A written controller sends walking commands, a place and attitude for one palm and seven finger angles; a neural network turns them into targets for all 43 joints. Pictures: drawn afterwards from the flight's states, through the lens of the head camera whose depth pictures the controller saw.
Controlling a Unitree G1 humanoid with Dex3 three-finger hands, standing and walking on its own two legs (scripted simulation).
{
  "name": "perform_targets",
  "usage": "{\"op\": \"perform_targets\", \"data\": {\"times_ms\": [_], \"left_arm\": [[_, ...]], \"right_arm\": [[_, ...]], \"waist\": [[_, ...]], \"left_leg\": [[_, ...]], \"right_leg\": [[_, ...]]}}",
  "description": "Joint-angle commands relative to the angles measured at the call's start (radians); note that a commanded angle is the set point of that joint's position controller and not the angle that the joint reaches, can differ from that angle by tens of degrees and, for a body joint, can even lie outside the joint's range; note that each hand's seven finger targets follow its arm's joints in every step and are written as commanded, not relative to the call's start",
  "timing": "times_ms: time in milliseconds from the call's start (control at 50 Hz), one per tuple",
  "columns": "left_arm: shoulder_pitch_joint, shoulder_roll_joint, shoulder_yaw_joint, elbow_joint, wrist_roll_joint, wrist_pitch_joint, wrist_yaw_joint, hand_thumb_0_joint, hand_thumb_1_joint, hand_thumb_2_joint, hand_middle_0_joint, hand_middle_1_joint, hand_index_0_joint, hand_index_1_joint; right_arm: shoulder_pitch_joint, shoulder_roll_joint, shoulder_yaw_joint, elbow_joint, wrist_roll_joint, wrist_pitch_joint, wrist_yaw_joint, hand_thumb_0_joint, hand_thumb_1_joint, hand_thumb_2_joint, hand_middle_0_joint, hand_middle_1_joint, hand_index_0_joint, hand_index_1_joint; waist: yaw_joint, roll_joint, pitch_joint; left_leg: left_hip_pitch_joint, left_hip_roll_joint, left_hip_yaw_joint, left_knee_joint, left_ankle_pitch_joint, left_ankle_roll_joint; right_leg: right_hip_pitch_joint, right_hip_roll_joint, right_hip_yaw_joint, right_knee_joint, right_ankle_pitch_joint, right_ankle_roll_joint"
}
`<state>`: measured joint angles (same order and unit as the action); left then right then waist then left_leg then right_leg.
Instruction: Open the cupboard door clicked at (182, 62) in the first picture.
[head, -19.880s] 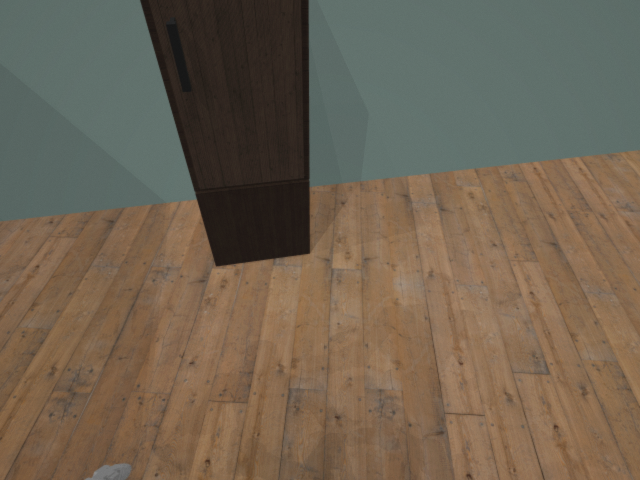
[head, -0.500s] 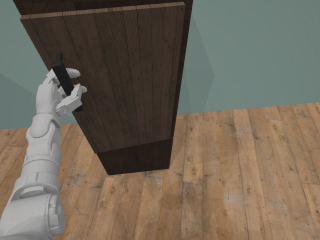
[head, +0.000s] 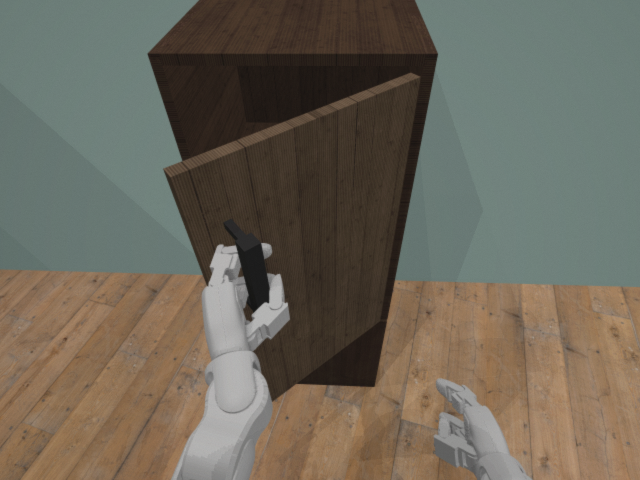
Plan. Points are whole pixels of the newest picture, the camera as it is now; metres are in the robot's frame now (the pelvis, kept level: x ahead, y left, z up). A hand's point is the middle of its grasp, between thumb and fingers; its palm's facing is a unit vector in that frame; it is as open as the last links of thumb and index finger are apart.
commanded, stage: pull the door open along its arc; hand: left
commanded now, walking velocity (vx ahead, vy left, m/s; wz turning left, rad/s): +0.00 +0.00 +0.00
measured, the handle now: (249, 277) +0.33 +0.11 +0.10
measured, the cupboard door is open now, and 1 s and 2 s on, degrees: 41 44 44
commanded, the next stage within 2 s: open thumb and fingers to let go in 0.18 s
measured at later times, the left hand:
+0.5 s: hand (290, 315) +0.28 +0.06 +0.11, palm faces +0.39 -0.92 -0.02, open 7.2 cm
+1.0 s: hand (281, 317) +0.27 +0.06 +0.12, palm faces +0.35 -0.94 -0.02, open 14.7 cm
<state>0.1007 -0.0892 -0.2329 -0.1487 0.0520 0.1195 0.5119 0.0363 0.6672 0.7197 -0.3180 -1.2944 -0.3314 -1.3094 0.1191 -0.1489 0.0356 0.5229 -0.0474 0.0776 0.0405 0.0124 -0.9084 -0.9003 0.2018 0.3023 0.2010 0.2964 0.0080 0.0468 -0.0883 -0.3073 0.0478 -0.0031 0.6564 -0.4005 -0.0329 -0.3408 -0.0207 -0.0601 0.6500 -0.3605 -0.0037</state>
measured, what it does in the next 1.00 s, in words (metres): stands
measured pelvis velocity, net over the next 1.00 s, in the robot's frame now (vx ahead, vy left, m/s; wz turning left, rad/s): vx -0.04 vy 0.01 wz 0.03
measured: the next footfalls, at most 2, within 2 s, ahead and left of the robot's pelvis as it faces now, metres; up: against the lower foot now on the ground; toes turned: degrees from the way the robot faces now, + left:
none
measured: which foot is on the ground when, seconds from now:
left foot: down 0.00-1.00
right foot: down 0.00-1.00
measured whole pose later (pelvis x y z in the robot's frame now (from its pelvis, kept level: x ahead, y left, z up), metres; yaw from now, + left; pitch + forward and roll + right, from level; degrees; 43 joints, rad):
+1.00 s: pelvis -0.04 +0.01 +0.00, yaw +1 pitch -1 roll -1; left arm -0.08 -0.11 -0.28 0.06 0.08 0.08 0.63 -0.01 -0.47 0.31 -0.27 -0.89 -0.25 -0.89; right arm 0.13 -0.16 0.02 0.64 -0.05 0.07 0.00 0.01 -0.91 -0.90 0.20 0.30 0.20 0.30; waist 0.02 0.04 -0.02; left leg -0.30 0.03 -0.03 0.68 -0.35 -0.02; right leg -0.32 -0.04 -0.08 0.65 -0.31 0.00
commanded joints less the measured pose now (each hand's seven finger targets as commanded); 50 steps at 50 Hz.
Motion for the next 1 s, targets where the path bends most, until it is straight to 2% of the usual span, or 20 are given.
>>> {"op": "perform_targets", "data": {"times_ms": [0, 40, 100, 140, 220, 260, 340, 360, 420, 500, 560, 600, 620, 660, 680, 700, 740, 800, 840, 980], "left_arm": [[0.088, -0.135, -0.042, -0.343, 0.026, -0.022, 0.052, 0.0, 0.9, 0.9, -0.4, -1.35, -0.4, -1.35], [0.178, -0.136, -0.054, -0.424, 0.001, -0.012, 0.037, 0.0, 0.9, 0.9, -0.4, -1.35, -0.4, -1.35], [0.09, -0.185, -0.116, -0.436, 0.004, 0.006, 0.048, 0.0, 0.9, 0.9, -0.4, -1.35, -0.4, -1.35], [0.048, -0.148, -0.068, -0.386, 0.008, 0.013, 0.069, 0.0, 0.9, 0.9, -0.4, -1.35, -0.4, -1.35], [-0.125, -0.093, -0.006, -0.304, 0.028, -0.004, 0.104, 0.0, 0.9, 0.9, -0.4, -1.35, -0.4, -1.35], [-0.171, -0.095, -0.001, -0.25, 0.026, -0.023, 0.105, 0.0, 0.9, 0.9, -0.4, -1.35, -0.4, -1.35], [-0.158, -0.081, 0.008, -0.233, 0.015, -0.061, 0.076, 0.0, 0.62, 0.78, -0.38, -1.32, -0.38, -1.32], [-0.162, -0.085, 0.002, -0.247, 0.014, -0.073, 0.066, 0.0, 0.55, 0.75, -0.375, -1.313, -0.375, -1.313], [-0.191, -0.079, -0.001, -0.224, 0.019, -0.093, 0.051, 0.0, 0.34, 0.66, -0.36, -1.29, -0.36, -1.29], [-0.214, -0.069, 0.014, -0.184, 0.022, -0.115, 0.049, 0.0, 0.06, 0.54, -0.34, -1.26, -0.34, -1.26], [-0.267, -0.092, 0.004, -0.159, 0.023, -0.129, 0.058, 0.0, -0.15, 0.45, -0.325, -1.237, -0.325, -1.237], [-0.254, -0.079, 0.017, -0.147, 0.028, -0.135, 0.064, 0.0, -0.29, 0.39, -0.315, -1.222, -0.315, -1.222], [-0.263, -0.093, 0.009, -0.15, 0.028, -0.136, 0.067, 0.0, -0.36, 0.36, -0.31, -1.215, -0.31, -1.215], [-0.301, -0.099, 0.005, -0.133, 0.029, -0.138, 0.075, 0.0, -0.5, 0.3, -0.3, -1.2, -0.3, -1.2], [-0.304, -0.108, -0.002, -0.128, 0.031, -0.137, 0.078, 0.0, -0.5, 0.3, -0.3, -1.2, -0.3, -1.2], [-0.312, -0.103, -0.001, -0.104, 0.035, -0.135, 0.084, 0.0, -0.5, 0.3, -0.3, -1.2, -0.3, -1.2], [-0.339, -0.132, -0.023, -0.096, 0.04, -0.133, 0.091, 0.0, -0.5, 0.3, -0.283, -1.1, -0.283, -1.1], [-0.392, -0.162, -0.058, -0.048, 0.049, -0.12, 0.092, 0.0, -0.5, 0.3, -0.258, -0.95, -0.258, -0.95], [-0.44, -0.148, -0.043, -0.043, 0.052, -0.115, 0.102, 0.0, -0.5, 0.3, -0.242, -0.85, -0.242, -0.85], [-0.517, -0.21, -0.082, 0.018, 0.053, -0.086, 0.128, 0.0, -0.5, 0.3, -0.183, -0.5, -0.183, -0.5]], "right_arm": [[-0.123, -0.094, -0.046, -0.147, 0.006, 0.002, -0.005, 0.0, -0.9, -0.9, 0.2, 0.3, 0.2, 0.3], [-0.139, -0.087, -0.039, -0.156, 0.011, 0.02, 0.0, 0.0, -0.9, -0.9, 0.2, 0.3, 0.2, 0.3], [-0.152, -0.086, -0.032, -0.147, 0.014, 0.02, 0.005, 0.0, -0.9, -0.9, 0.2, 0.3, 0.2, 0.3], [-0.162, -0.091, -0.031, -0.129, 0.006, 0.02, -0.002, 0.0, -0.9, -0.9, 0.2, 0.3, 0.2, 0.3], [-0.159, -0.096, -0.037, -0.1, -0.003, 0.007, -0.027, 0.0, -0.9, -0.9, 0.2, 0.3, 0.2, 0.3], [-0.151, -0.096, -0.037, -0.087, -0.008, -0.008, -0.04, 0.0, -0.9, -0.9, 0.2, 0.3, 0.2, 0.3], [-0.129, -0.095, -0.043, -0.087, -0.005, -0.018, -0.058, 0.0, -0.9, -0.9, 0.2, 0.3, 0.2, 0.3], [-0.124, -0.096, -0.045, -0.09, -0.004, -0.022, -0.061, 0.0, -0.9, -0.9, 0.2, 0.3, 0.2, 0.3], [-0.113, -0.097, -0.044, -0.087, -0.003, -0.031, -0.063, 0.0, -0.9, -0.9, 0.2, 0.3, 0.2, 0.3], [-0.116, -0.098, -0.047, -0.086, -0.002, -0.042, -0.068, 0.0, -0.9, -0.9, 0.2, 0.3, 0.2, 0.3], [-0.119, -0.097, -0.047, -0.084, -0.005, -0.056, -0.069, 0.0, -0.9, -0.9, 0.2, 0.3, 0.2, 0.3], [-0.12, -0.097, -0.051, -0.081, -0.004, -0.058, -0.068, 0.0, -0.9, -0.9, 0.2, 0.3, 0.2, 0.3], [-0.125, -0.096, -0.051, -0.083, -0.004, -0.058, -0.066, 0.0, -0.9, -0.9, 0.2, 0.3, 0.2, 0.3], [-0.121, -0.095, -0.05, -0.076, -0.004, -0.062, -0.065, 0.0, -0.9, -0.9, 0.2, 0.3, 0.2, 0.3], [-0.125, -0.096, -0.052, -0.077, -0.005, -0.063, -0.063, 0.0, -0.9, -0.9, 0.2, 0.3, 0.2, 0.3], [-0.124, -0.098, -0.052, -0.073, -0.006, -0.064, -0.063, 0.0, -0.9, -0.9, 0.2, 0.3, 0.2, 0.3], [-0.129, -0.098, -0.053, -0.067, -0.005, -0.064, -0.06, 0.0, -0.9, -0.9, 0.2, 0.3, 0.2, 0.3], [-0.131, -0.103, -0.05, -0.058, 0.0, -0.065, -0.055, 0.0, -0.9, -0.9, 0.2, 0.3, 0.2, 0.3], [-0.138, -0.104, -0.051, -0.054, 0.001, -0.063, -0.057, 0.0, -0.9, -0.9, 0.2, 0.3, 0.2, 0.3], [-0.151, -0.099, -0.045, -0.042, 0.003, -0.049, -0.045, 0.0, -0.9, -0.9, 0.2, 0.3, 0.2, 0.3]], "waist": [[0.04, -0.102, -0.158], [0.046, -0.086, -0.159], [0.021, -0.086, -0.122], [0.028, -0.08, -0.11], [0.02, -0.122, -0.116], [0.012, -0.154, -0.111], [0.021, -0.178, -0.165], [0.021, -0.16, -0.182], [0.018, -0.132, -0.16], [0.016, -0.156, -0.132], [0.012, -0.153, -0.116], [0.024, -0.155, -0.122], [0.024, -0.121, -0.128], [0.018, -0.136, -0.118], [0.019, -0.125, -0.12], [0.017, -0.15, -0.101], [0.01, -0.119, -0.098], [-0.001, -0.123, -0.067], [0.003, -0.103, -0.084], [0.006, -0.072, -0.099]], "left_leg": [[0.044, -0.037, 0.025, -0.039, 0.43, 0.029], [0.048, -0.038, 0.029, -0.031, 0.442, 0.028], [0.047, -0.039, 0.014, -0.011, 0.434, 0.028], [0.036, -0.045, 0.01, -0.007, 0.403, 0.025], [0.024, -0.059, 0.003, 0.003, 0.353, 0.029], [0.016, -0.067, 0.0, 0.007, 0.323, 0.034], [0.027, -0.07, 0.003, -0.016, 0.323, 0.038], [0.033, -0.07, 0.006, -0.019, 0.329, 0.038], [0.036, -0.066, 0.004, -0.032, 0.32, 0.04], [0.033, -0.065, 0.004, -0.038, 0.289, 0.042], [0.038, -0.065, 0.005, -0.044, 0.265, 0.044], [0.039, -0.063, 0.004, -0.053, 0.27, 0.042], [0.046, -0.064, 0.01, -0.054, 0.272, 0.042], [0.044, -0.063, 0.009, -0.056, 0.267, 0.042], [0.048, -0.063, 0.012, -0.054, 0.266, 0.042], [0.042, -0.061, 0.007, -0.056, 0.255, 0.043], [0.052, -0.06, 0.011, -0.058, 0.25, 0.043], [0.046, -0.056, -0.004, -0.069, 0.216, 0.041], [0.05, -0.056, -0.005, -0.077, 0.205, 0.04], [0.026, -0.049, -0.022, -0.096, 0.191, 0.029]], "right_leg": [[0.206, 0.006, -0.018, -0.074, 0.522, -0.034], [0.224, 0.001, -0.016, -0.068, 0.58, -0.031], [0.193, -0.004, -0.012, -0.067, 0.588, -0.027], [0.178, -0.005, -0.008, -0.063, 0.572, -0.024], [0.149, -0.012, 0.013, -0.079, 0.501, -0.017], [0.135, -0.023, 0.028, -0.096, 0.476, -0.004], [0.185, -0.031, 0.041, -0.103, 0.502, 0.005], [0.194, -0.031, 0.043, -0.101, 0.511, 0.004], [0.178, -0.031, 0.04, -0.106, 0.468, 0.001], [0.163, -0.032, 0.048, -0.143, 0.375, 0.0], [0.138, -0.031, 0.05, -0.159, 0.295, -0.002], [0.148, -0.026, 0.044, -0.161, 0.277, -0.009], [0.144, -0.024, 0.041, -0.156, 0.27, -0.013], [0.134, -0.02, 0.033, -0.157, 0.249, -0.016], [0.126, -0.018, 0.03, -0.157, 0.24, -0.018], [0.116, -0.018, 0.027, -0.167, 0.212, -0.017], [0.1, -0.015, 0.022, -0.165, 0.189, -0.021], [0.064, -0.009, 0.003, -0.166, 0.121, -0.027], [0.06, -0.004, -0.001, -0.156, 0.101, -0.032], [0.041, 0.012, -0.034, -0.096, 0.105, -0.042]]}}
